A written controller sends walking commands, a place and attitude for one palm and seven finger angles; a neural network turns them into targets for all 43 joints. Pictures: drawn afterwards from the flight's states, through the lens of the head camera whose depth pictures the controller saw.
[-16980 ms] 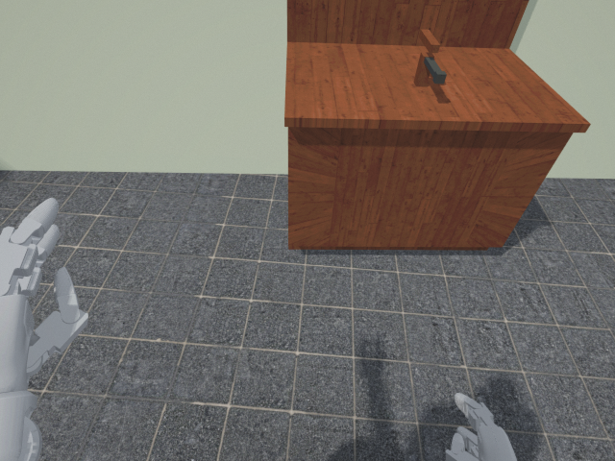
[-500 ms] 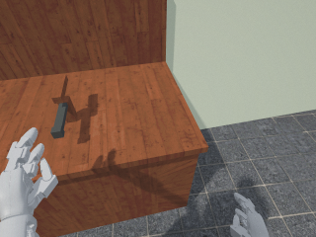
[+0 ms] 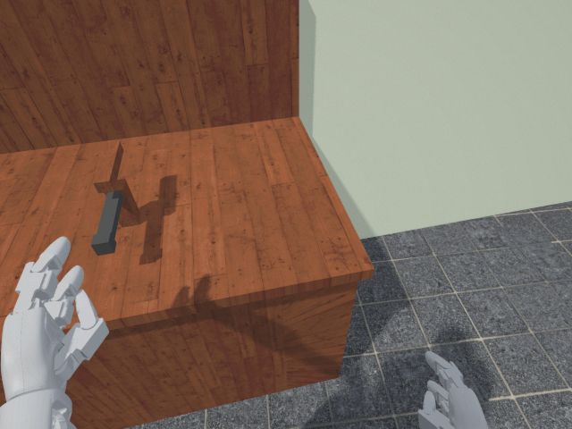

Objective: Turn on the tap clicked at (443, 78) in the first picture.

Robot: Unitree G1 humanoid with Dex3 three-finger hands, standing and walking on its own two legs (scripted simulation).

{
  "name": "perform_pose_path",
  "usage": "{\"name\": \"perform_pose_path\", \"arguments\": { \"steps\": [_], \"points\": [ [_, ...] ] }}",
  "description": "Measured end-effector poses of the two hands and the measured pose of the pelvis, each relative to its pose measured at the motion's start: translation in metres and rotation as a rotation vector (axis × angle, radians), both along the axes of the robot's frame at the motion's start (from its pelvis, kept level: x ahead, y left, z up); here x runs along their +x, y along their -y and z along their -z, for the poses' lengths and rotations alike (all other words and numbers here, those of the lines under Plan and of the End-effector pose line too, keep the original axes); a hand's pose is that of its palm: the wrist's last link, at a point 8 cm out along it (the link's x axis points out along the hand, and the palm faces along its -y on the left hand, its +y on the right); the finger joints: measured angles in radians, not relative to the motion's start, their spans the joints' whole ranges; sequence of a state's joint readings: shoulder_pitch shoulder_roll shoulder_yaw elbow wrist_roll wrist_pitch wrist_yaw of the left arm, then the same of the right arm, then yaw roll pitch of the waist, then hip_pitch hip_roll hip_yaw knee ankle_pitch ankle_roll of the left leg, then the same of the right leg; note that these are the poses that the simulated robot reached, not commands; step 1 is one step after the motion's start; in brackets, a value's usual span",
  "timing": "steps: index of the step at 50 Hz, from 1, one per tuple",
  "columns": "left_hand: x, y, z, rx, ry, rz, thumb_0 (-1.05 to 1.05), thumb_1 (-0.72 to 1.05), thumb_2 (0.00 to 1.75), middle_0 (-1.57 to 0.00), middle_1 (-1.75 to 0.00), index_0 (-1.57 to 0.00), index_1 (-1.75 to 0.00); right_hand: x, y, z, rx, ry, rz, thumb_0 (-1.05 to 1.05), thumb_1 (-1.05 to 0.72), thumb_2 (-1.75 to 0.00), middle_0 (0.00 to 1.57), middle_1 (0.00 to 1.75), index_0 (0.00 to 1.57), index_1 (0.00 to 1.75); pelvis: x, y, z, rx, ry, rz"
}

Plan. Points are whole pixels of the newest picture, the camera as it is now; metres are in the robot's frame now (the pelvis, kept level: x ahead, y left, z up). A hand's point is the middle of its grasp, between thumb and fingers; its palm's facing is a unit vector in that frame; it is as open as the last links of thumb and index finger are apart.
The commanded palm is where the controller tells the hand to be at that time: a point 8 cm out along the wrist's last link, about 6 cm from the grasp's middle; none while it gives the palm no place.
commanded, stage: turn the palm inward beside the body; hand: left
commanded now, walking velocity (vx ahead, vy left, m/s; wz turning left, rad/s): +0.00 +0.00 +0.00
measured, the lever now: (104, 243) +0.37 +0.37 +0.04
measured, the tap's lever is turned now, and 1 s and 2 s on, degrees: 0 0 0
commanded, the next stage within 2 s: reach beside the lever's end, fingers flat in 0.12 s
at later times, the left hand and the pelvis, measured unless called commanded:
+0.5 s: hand (96, 318) +0.20 +0.25 +0.12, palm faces +0.54 -0.83 -0.13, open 7.4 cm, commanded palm +0.16 +0.29 +0.13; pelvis +0.00 -0.01 +0.00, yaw +0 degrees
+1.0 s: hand (86, 298) +0.23 +0.29 +0.10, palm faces +0.54 -0.84 -0.11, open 7.5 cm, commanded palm +0.20 +0.33 +0.10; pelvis +0.00 +0.01 +0.00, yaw +0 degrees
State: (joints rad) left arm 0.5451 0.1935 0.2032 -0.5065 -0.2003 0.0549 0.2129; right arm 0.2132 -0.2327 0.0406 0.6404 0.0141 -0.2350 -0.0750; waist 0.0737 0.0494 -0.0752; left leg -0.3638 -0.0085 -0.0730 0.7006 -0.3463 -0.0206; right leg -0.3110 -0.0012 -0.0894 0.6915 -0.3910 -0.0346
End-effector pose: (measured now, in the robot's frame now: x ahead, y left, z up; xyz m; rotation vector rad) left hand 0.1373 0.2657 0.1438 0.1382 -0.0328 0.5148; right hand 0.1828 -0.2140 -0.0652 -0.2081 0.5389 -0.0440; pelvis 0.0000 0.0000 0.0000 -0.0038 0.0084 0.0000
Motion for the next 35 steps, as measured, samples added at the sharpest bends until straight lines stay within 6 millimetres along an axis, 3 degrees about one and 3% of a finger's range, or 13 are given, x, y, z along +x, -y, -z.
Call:
{"name": "perform_pose_path", "arguments": {
  "steps": [14, 35],
  "points": [
    [-0.002, 0.009, 0.002, -0.003, -0.002, -0.007, 0.02, 0.9, 0.9, -0.2, -0.3, -0.2, -0.3, -0.002, 0.014, 0.002, -0.005, -0.005, 0.005, 0.01, -0.9, -0.9, 0.2, 0.3, 0.2, 0.3, -0.001, 0.01, 0.0, 0.002, 0.003, -0.003],
    [0.03, -0.031, 0.024, -0.013, -0.024, -0.037, 0.02, 0.9, 0.9, -0.2, -0.3, -0.2, -0.3, -0.016, 0.024, 0.011, -0.024, -0.075, 0.065, 0.01, -0.9, -0.9, 0.2, 0.3, 0.2, 0.3, 0.0, 0.006, -0.002, 0.003, -0.022, 0.009]
  ]
}}
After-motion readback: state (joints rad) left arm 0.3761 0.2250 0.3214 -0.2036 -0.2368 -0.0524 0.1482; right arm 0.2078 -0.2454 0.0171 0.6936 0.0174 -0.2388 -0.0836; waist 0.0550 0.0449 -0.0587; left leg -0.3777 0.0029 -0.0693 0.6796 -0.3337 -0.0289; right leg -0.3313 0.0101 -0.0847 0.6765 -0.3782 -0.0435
